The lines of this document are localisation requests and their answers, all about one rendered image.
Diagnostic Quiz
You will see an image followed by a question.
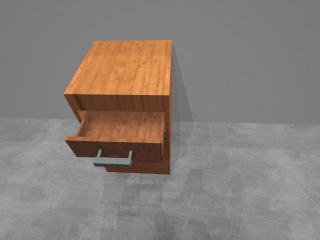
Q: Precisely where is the handle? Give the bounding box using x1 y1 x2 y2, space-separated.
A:
93 149 133 168

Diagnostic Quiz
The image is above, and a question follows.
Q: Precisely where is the cabinet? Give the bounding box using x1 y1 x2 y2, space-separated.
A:
63 40 172 175

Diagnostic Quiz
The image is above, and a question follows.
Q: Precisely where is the drawer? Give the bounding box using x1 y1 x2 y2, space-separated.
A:
65 111 165 160

